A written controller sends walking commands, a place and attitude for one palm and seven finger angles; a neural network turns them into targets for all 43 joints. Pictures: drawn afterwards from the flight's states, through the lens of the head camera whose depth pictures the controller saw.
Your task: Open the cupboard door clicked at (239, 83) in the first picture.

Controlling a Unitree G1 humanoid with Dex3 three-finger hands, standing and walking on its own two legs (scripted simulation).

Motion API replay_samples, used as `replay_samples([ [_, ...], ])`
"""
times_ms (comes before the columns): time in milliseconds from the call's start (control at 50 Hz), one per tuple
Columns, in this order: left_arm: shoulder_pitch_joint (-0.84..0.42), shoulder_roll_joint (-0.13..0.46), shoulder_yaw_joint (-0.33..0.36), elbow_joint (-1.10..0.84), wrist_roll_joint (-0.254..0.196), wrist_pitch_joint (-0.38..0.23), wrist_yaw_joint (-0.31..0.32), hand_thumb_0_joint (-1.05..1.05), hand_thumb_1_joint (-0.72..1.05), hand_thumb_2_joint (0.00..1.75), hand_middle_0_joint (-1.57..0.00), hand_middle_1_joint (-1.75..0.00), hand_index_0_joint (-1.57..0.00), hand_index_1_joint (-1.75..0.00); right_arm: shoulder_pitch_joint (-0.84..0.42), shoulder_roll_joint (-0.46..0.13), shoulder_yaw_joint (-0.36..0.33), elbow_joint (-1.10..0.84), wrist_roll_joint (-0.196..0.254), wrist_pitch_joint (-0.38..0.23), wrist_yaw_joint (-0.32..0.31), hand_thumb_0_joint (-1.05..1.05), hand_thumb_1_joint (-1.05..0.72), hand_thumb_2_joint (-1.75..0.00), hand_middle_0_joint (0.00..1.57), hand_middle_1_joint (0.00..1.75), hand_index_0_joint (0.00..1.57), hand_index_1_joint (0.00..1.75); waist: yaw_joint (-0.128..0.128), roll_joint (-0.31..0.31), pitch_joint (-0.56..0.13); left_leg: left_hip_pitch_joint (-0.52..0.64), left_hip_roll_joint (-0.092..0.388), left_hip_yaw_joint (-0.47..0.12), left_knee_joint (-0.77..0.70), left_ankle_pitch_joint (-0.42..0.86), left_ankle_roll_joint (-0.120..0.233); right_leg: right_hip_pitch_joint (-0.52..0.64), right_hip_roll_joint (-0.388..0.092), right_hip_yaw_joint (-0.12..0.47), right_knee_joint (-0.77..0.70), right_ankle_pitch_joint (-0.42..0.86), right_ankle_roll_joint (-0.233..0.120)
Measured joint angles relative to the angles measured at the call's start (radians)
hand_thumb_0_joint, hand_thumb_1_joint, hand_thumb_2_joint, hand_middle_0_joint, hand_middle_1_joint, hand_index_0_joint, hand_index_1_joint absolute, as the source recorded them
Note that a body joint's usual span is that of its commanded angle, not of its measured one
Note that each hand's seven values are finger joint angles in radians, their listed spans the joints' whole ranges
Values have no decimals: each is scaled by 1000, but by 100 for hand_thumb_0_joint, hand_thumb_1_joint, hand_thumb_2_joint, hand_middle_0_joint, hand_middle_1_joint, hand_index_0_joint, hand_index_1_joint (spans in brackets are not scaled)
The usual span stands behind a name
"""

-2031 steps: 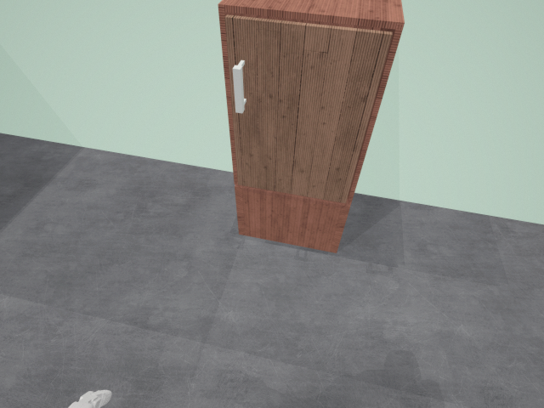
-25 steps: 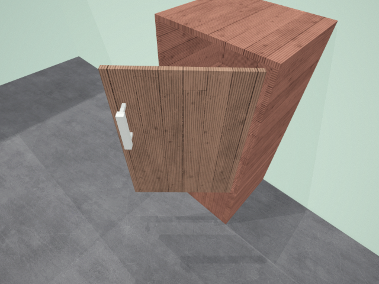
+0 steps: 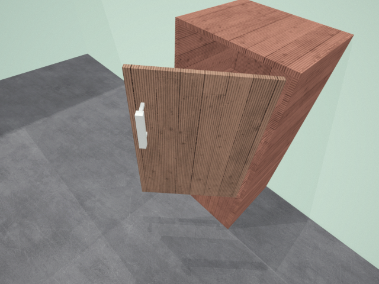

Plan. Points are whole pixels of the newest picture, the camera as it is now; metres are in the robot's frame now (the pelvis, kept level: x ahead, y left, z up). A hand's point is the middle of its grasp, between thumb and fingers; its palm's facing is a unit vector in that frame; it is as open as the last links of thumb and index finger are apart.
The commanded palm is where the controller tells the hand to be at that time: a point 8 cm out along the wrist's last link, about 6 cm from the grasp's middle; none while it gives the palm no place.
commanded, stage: look again from close up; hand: left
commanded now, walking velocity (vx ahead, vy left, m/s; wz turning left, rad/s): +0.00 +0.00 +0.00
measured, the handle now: (142, 126) +0.53 +0.17 +0.01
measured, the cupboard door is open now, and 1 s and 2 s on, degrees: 43 43 43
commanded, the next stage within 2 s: raise the hand with hooked fingers in 0.62 s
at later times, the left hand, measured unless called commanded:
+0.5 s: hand out of the picture -0.04 +0.16 -0.18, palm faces +0.02 -0.99 -0.14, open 7.4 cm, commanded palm none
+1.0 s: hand (112, 240) +0.20 +0.17 +0.01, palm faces +0.15 -0.99 -0.02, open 7.8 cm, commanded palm +0.11 +0.23 -0.05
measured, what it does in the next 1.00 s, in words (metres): stands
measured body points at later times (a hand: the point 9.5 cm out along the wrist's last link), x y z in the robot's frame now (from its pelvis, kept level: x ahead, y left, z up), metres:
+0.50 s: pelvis +0.00 +0.01 +0.00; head +0.00 +0.03 +0.45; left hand -0.04 +0.22 -0.17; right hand +0.00 -0.21 -0.15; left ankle +0.06 +0.05 -0.74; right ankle +0.01 -0.13 -0.74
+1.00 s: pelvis -0.03 +0.00 -0.04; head -0.05 -0.01 +0.41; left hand +0.18 +0.22 +0.02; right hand +0.12 -0.26 -0.12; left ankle +0.06 +0.05 -0.74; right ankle +0.04 -0.10 -0.74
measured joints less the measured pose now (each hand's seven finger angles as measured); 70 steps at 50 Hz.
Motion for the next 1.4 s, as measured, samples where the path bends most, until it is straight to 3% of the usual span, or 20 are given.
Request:
replay_samples([
  [740, 17, -21, -3, 37, 8, -5, 10, 0, 91, 90, -20, -29, -19, -30, 19, 38, 1, 58, 3, 14, -1, 1, -91, -89, 20, 30, 20, 30, 1, -3, 12, 10, -11, 12, -40, 27, 2, -1, -9, 14, -24, 25, 10],
  [760, 67, -21, -3, -127, -33, 61, 12, 1, 91, 90, -20, -30, -20, -30, 36, 30, 11, 6, 10, 9, -6, 1, -92, -89, 20, 30, 20, 30, -8, 0, 24, -1, -10, 8, -15, 18, 0, -9, -9, 11, -2, 15, 7],
  [780, 128, -11, -4, -327, -52, 102, 36, 2, 92, 90, -20, -30, -20, -31, 64, 18, 27, -44, 22, -35, -19, 2, -93, -89, 20, 30, 20, 30, -9, -1, 26, -8, -14, 8, -1, 11, -5, -31, -6, 23, 48, -34, -6],
  [840, 212, 65, 15, -696, -109, 48, 126, 6, 96, 89, -21, -31, -20, -32, 119, -23, 37, -143, 59, -174, -31, 3, -93, -89, 20, 30, 20, 30, -16, 2, -19, -40, -34, -1, 27, -7, -39, -116, 9, 48, 205, -131, -30],
  [880, 192, 88, 22, -866, -156, 1, 136, 6, 94, 88, -20, -32, -20, -33, 114, -64, 30, -208, 78, -224, -35, 3, -93, -89, 20, 30, 20, 30, -30, 24, -30, -74, -47, -10, 85, -29, -34, -138, 21, 43, 204, -158, -31],
  [920, 129, 79, 22, -960, -181, -84, 116, 5, 91, 87, -20, -34, -20, -35, 77, -112, 21, -260, 77, -259, -39, 2, -92, -89, 20, 30, 20, 30, -49, 59, -38, -132, -49, -17, 182, -66, -29, -174, 32, 46, 231, -131, -40],
  [980, 4, 31, 29, -958, -210, -259, 22, 4, 84, 85, -20, -37, -20, -38, -3, -149, -2, -314, 53, -267, -31, 2, -92, -89, 20, 30, 20, 30, -65, 86, -95, -275, -32, -23, 348, -156, -50, -303, 43, 38, 368, -169, -40],
  [1020, -46, 11, 37, -934, -237, -378, -85, 3, 78, 83, -20, -40, -20, -41, -55, -142, -15, -362, 45, -256, -14, 2, -91, -89, 20, 30, 20, 30, -59, 61, -126, -370, -19, -17, 442, -179, -65, -400, 56, 44, 459, -201, -46],
  [1060, -52, 4, 47, -916, -245, -451, -193, 2, 73, 82, -20, -43, -20, -43, -96, -131, -23, -436, 45, -235, 4, 2, -91, -89, 20, 30, 20, 30, -54, 29, -122, -431, -10, -22, 522, -187, -56, -460, 73, 46, 528, -204, -54],
  [1120, 9, 26, 56, -895, -230, -420, -263, 1, 65, 79, -22, -47, -22, -48, -120, -117, -25, -554, 58, -191, 10, 2, -91, -89, 19, 30, 20, 30, -41, -11, -112, -483, 1, -30, 600, -225, -22, -512, 89, 39, 597, -230, -67],
  [1200, 148, 70, 88, -949, -229, -347, -198, 1, 54, 75, -23, -53, -23, -54, -112, -111, -22, -652, 53, -161, 5, 1, -90, -90, 19, 30, 20, 30, -7, -32, -112, -541, 6, -52, 655, -248, -20, -558, 97, 17, 629, -239, -79],
  [1240, 211, 96, 117, -1033, -233, -381, -145, 2, 49, 73, -23, -56, -23, -57, -100, -107, -19, -661, 45, -164, 3, 1, -90, -90, 19, 30, 20, 30, 15, -27, -117, -573, 7, -70, 683, -259, -20, -578, 102, 1, 639, -226, -82],
  [1300, 233, 118, 147, -1141, -259, -498, -120, 2, 42, 70, -23, -60, -23, -61, -101, -114, 1, -622, 38, -186, 4, 1, -90, -90, 19, 30, 20, 30, 38, 14, -127, -626, 2, -105, 734, -283, -23, -609, 105, -31, 664, -253, -83],
  [1360, 158, 118, 141, -1184, -283, -568, -183, 2, 35, 67, -23, -65, -23, -66, -122, -117, 37, -565, 44, -206, 1, 1, -90, -90, 19, 30, 20, 30, 45, 68, -125, -667, -4, -127, 773, -299, -22, -635, 105, -52, 684, -265, -81],
  [1400, 83, 125, 129, -1159, -281, -542, -256, 1, 31, 65, -23, -68, -23, -69, -126, -100, 59, -542, 56, -206, -8, 1, -90, -89, 20, 30, 20, 30, 43, 87, -123, -684, -2, -124, 777, -303, -22, -652, 106, -50, 688, -269, -81],
])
